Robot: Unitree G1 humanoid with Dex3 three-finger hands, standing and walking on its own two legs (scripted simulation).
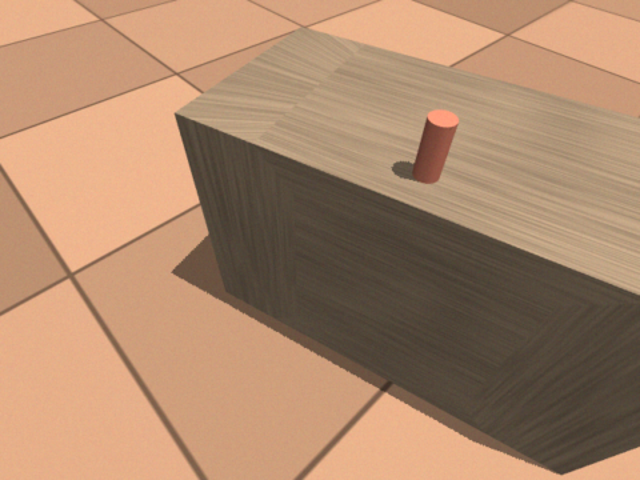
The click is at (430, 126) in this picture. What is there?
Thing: squat round
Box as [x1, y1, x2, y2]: [412, 110, 458, 183]
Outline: 445,110 433,110 427,116 412,172 413,176 421,182 431,183 438,179 455,131 458,119 453,113
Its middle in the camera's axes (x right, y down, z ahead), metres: +0.21 -0.16 +0.72
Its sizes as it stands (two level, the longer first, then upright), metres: 0.053 0.053 0.127
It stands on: a support 0.75 m high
